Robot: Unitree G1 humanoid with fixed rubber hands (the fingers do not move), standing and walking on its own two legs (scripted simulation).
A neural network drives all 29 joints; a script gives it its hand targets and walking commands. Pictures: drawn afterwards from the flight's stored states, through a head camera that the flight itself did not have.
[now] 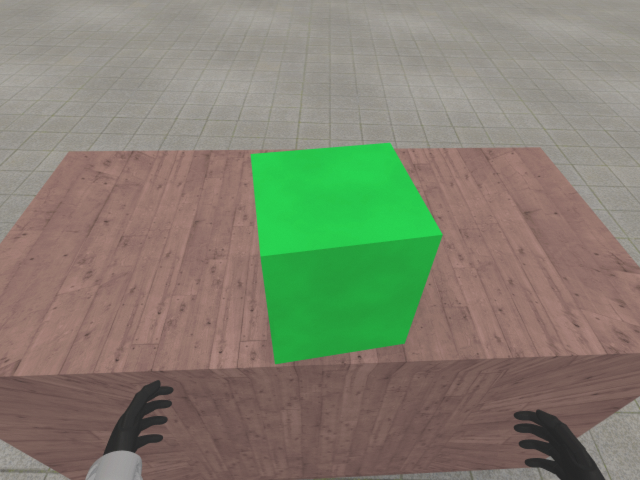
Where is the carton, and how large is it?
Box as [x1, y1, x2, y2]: [251, 143, 442, 363]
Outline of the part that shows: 390,143 251,154 260,256 275,363 404,343 442,234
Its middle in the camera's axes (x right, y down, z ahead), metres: +0.02 +0.03 +0.59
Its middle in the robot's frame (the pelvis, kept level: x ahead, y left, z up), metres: +0.44 +0.02 +0.04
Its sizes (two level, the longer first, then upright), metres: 0.210 0.200 0.250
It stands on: a pedestal, 0.69 m high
